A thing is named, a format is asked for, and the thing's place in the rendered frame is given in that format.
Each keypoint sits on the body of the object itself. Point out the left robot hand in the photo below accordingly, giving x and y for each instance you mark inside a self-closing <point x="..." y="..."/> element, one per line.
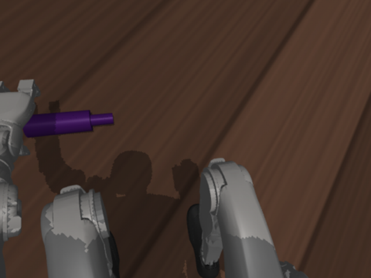
<point x="18" y="107"/>

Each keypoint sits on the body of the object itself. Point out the right robot foot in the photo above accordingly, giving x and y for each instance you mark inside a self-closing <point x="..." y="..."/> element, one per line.
<point x="195" y="236"/>

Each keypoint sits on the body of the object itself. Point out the left robot foot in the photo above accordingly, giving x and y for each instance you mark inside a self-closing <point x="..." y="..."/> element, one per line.
<point x="114" y="255"/>

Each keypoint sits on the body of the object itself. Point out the right robot hand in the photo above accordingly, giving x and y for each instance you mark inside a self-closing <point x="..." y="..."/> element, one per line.
<point x="289" y="271"/>

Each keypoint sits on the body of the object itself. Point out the left robot arm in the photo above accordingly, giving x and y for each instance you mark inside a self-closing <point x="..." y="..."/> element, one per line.
<point x="10" y="206"/>

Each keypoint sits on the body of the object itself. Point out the bottle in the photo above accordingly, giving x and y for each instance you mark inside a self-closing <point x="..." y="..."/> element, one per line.
<point x="64" y="123"/>

